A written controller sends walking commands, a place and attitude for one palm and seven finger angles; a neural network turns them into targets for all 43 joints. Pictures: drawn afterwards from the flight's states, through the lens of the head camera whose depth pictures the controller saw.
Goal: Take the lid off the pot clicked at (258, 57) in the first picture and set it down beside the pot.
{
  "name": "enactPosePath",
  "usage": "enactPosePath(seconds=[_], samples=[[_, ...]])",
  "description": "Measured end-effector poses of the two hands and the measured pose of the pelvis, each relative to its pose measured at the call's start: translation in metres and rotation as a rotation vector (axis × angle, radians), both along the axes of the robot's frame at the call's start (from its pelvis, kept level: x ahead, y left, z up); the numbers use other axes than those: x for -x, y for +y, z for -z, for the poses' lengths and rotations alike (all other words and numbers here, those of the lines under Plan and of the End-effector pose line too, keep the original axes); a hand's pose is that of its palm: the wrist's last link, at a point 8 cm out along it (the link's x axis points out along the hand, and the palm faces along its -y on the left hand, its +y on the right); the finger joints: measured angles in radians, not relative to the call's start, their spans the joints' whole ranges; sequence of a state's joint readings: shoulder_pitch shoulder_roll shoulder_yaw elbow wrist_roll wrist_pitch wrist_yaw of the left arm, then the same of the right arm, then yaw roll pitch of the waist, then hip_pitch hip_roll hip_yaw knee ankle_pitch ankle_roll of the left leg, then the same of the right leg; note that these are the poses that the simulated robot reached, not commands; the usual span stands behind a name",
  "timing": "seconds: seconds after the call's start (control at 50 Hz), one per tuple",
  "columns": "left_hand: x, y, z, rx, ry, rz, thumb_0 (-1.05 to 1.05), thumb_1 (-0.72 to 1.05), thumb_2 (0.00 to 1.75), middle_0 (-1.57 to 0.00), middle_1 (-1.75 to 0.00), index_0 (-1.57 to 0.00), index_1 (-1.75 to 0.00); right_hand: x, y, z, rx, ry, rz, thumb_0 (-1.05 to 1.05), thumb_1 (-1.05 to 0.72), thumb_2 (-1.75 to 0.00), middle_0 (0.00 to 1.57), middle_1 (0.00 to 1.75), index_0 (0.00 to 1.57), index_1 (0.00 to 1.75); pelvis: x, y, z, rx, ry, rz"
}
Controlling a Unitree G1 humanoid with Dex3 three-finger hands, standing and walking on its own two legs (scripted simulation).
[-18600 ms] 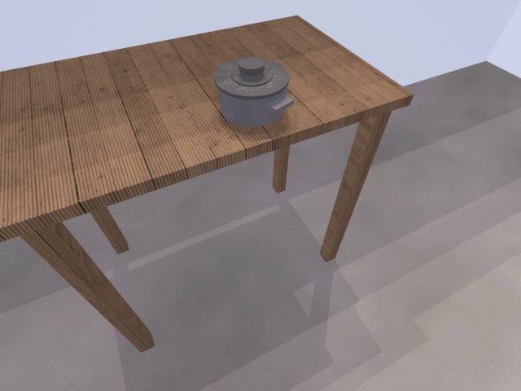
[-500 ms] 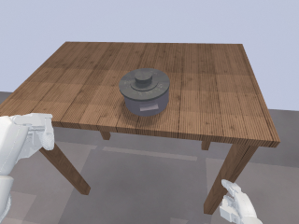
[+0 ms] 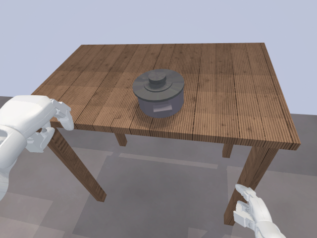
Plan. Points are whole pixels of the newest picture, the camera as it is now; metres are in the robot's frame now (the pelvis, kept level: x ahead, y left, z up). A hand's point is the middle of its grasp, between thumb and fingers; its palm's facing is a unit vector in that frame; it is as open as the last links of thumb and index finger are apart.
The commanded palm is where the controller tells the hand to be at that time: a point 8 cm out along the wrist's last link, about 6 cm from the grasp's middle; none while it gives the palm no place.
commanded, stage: reach forward and open the fingers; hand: left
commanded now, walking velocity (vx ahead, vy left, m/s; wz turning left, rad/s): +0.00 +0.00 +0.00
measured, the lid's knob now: (157, 77) +0.51 +0.07 +0.15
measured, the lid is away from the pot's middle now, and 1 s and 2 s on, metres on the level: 0.00 0.00 0.00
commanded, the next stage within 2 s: move the open hand above the knob in 0.56 s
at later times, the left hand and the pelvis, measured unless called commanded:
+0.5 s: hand (44, 104) +0.30 +0.27 +0.23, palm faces +0.02 +0.07 -1.00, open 9.6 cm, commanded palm +0.26 +0.26 +0.29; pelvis -0.02 +0.02 +0.00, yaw -1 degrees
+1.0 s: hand (89, 107) +0.33 +0.19 +0.20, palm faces -0.05 +0.06 -1.00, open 9.7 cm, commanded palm +0.31 +0.21 +0.29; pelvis -0.01 +0.02 +0.00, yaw +0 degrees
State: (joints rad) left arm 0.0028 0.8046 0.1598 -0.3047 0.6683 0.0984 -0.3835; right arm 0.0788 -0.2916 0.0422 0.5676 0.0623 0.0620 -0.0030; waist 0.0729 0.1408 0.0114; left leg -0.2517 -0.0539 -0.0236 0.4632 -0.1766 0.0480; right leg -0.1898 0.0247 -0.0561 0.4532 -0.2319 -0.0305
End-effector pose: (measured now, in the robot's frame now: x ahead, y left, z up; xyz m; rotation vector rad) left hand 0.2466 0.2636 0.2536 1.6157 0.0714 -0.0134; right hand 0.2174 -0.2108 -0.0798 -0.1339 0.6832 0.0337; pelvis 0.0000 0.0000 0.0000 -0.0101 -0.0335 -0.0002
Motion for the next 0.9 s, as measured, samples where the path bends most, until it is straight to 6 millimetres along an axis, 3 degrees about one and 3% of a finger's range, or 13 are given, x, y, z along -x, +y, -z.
enactPosePath(seconds=[0.12, 0.26, 0.34, 0.42, 0.54, 0.58, 0.68, 0.74, 0.82, 0.86, 0.9], samples=[[-0.003, -0.012, -0.001, 0.003, 0.029, 0.080, 0.00, -0.10, 1.56, -1.03, -0.39, -1.03, -0.39, 0.018, -0.002, 0.005, 0.003, 0.011, 0.019, 0.01, -0.91, -0.90, 0.20, 0.30, 0.20, 0.30, 0.006, 0.006, 0.000, 0.002, -0.008, 0.004], [-0.019, 0.005, -0.015, 0.014, -0.007, 0.036, 0.00, -0.28, 1.68, -0.96, -0.19, -0.96, -0.19, 0.037, -0.002, 0.009, 0.008, 0.033, 0.039, 0.01, -0.91, -0.90, 0.20, 0.30, 0.20, 0.30, 0.015, 0.012, 0.001, 0.000, -0.013, 0.006], [-0.019, -0.006, -0.008, 0.041, -0.002, 0.080, 0.00, -0.32, 1.70, -0.93, -0.13, -0.93, -0.13, 0.041, 0.001, 0.008, -0.002, 0.023, 0.047, 0.01, -0.91, -0.90, 0.20, 0.30, 0.20, 0.30, 0.016, 0.017, 0.002, -0.003, -0.015, 0.012], [-0.024, -0.015, -0.011, -0.021, -0.011, 0.137, 0.00, -0.34, 1.70, -0.92, -0.11, -0.92, -0.11, 0.042, 0.006, 0.008, 0.008, 0.021, 0.042, 0.01, -0.91, -0.90, 0.20, 0.30, 0.20, 0.30, 0.018, 0.020, 0.002, -0.005, -0.023, 0.012], [-0.039, 0.008, -0.040, 0.013, -0.092, 0.033, 0.00, -0.34, 1.68, -0.91, -0.09, -0.91, -0.09, 0.043, 0.013, 0.008, -0.016, 0.025, 0.036, 0.01, -0.91, -0.90, 0.20, 0.30, 0.20, 0.30, 0.019, 0.022, 0.002, -0.005, -0.012, 0.012], [-0.039, 0.007, -0.034, 0.046, -0.078, 0.019, 0.00, -0.34, 1.68, -0.90, -0.09, -0.90, -0.09, 0.042, 0.015, 0.008, -0.033, 0.024, 0.033, 0.01, -0.91, -0.90, 0.20, 0.30, 0.20, 0.30, 0.018, 0.023, 0.002, -0.007, -0.008, 0.015], [-0.037, -0.018, -0.009, 0.008, -0.001, 0.118, 0.00, -0.35, 1.68, -0.90, -0.09, -0.90, -0.09, 0.036, 0.019, 0.007, -0.024, 0.017, 0.016, 0.01, -0.91, -0.90, 0.20, 0.30, 0.20, 0.30, 0.015, 0.024, 0.003, -0.009, -0.011, 0.016], [-0.042, -0.020, -0.021, -0.049, -0.024, 0.136, 0.00, -0.35, 1.68, -0.90, -0.09, -0.90, -0.09, 0.032, 0.019, 0.008, -0.002, 0.022, 0.004, 0.01, -0.91, -0.90, 0.20, 0.30, 0.20, 0.30, 0.015, 0.022, 0.003, -0.007, -0.015, 0.006], [-0.053, -0.006, -0.046, 0.005, -0.102, 0.051, 0.00, -0.35, 1.68, -0.91, -0.09, -0.91, -0.09, 0.029, 0.018, 0.008, -0.016, 0.033, 0.000, 0.01, -0.91, -0.90, 0.20, 0.30, 0.20, 0.30, 0.014, 0.020, 0.002, -0.006, -0.004, 0.000], [-0.057, -0.005, -0.041, 0.058, -0.092, 0.015, 0.00, -0.35, 1.68, -0.90, -0.09, -0.90, -0.09, 0.028, 0.018, 0.009, -0.035, 0.037, -0.002, 0.01, -0.91, -0.90, 0.20, 0.30, 0.20, 0.30, 0.013, 0.020, 0.002, -0.008, 0.003, 0.000], [-0.061, -0.019, -0.024, 0.091, -0.051, 0.039, 0.00, -0.35, 1.68, -0.90, -0.09, -0.90, -0.09, 0.026, 0.018, 0.008, -0.045, 0.038, -0.007, 0.01, -0.91, -0.90, 0.20, 0.30, 0.20, 0.30, 0.012, 0.020, 0.002, -0.011, 0.005, 0.000]])
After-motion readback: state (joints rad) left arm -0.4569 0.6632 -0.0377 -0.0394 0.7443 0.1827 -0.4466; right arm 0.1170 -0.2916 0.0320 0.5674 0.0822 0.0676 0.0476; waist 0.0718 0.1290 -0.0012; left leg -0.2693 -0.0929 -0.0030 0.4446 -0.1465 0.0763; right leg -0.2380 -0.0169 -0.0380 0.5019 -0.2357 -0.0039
